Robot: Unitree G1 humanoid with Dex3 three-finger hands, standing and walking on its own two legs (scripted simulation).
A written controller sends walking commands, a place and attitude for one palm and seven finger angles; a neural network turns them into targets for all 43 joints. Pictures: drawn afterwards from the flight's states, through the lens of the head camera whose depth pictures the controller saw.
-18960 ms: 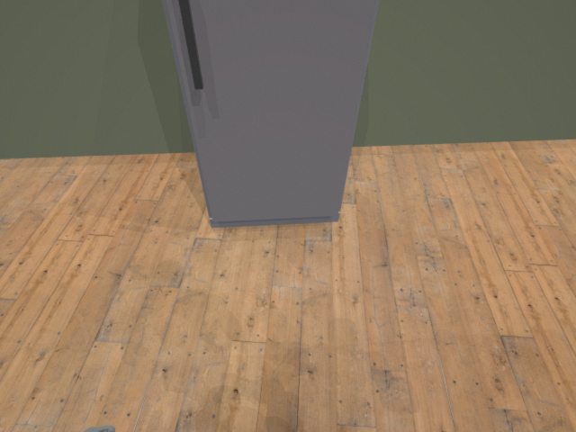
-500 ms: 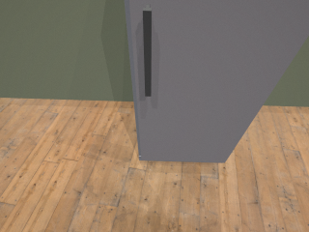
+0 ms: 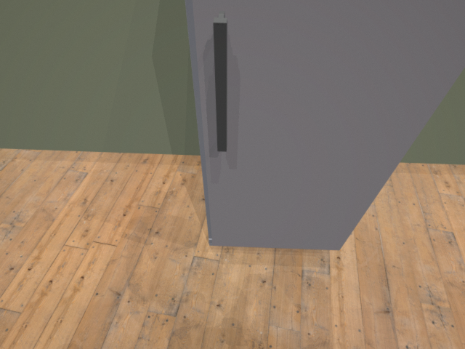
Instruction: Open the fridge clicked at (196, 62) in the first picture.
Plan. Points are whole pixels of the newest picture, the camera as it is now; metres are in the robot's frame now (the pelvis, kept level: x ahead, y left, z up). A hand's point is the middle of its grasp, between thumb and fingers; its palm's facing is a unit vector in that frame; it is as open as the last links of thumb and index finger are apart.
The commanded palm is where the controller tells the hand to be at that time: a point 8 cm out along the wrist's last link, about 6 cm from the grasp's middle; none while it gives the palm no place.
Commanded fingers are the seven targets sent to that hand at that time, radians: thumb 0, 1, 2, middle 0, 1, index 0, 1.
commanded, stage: look again from close up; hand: left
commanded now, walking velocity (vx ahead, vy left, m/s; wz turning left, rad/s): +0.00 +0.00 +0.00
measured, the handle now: (222, 91) +0.60 +0.07 +0.13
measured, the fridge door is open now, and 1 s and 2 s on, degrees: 0 0 0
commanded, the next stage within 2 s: shuffle to correct the standing spot in 0.18 s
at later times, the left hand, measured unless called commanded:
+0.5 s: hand out of the picture +0.00 +0.15 -0.18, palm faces +0.04 -0.98 -0.17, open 7.4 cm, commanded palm none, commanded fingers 0.00 0.90 0.90 -0.20 -0.30 -0.20 -0.30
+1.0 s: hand out of the picture +0.05 +0.09 -0.19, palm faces +0.08 -0.99 -0.09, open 7.4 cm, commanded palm none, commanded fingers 0.00 0.90 0.90 -0.20 -0.30 -0.20 -0.30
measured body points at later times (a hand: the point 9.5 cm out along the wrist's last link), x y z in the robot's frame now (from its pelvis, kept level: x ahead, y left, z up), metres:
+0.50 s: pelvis +0.02 -0.01 +0.00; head +0.02 -0.02 +0.45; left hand +0.00 +0.21 -0.16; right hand +0.00 -0.22 -0.16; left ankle -0.01 +0.11 -0.74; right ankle +0.01 -0.13 -0.74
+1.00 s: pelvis +0.13 -0.05 -0.02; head +0.16 -0.03 +0.43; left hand +0.05 +0.14 -0.18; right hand +0.19 -0.28 -0.16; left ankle +0.14 +0.05 -0.74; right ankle +0.03 -0.14 -0.68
